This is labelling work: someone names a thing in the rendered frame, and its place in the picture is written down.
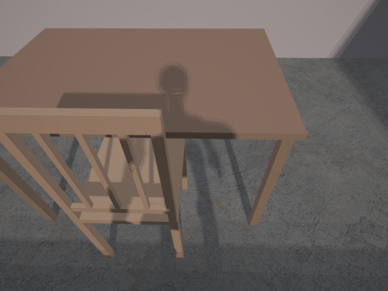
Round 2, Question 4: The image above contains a chair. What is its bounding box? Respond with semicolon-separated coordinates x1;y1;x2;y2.
0;107;188;261

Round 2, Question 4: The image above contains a table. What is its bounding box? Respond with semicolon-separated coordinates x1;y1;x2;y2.
0;28;308;227

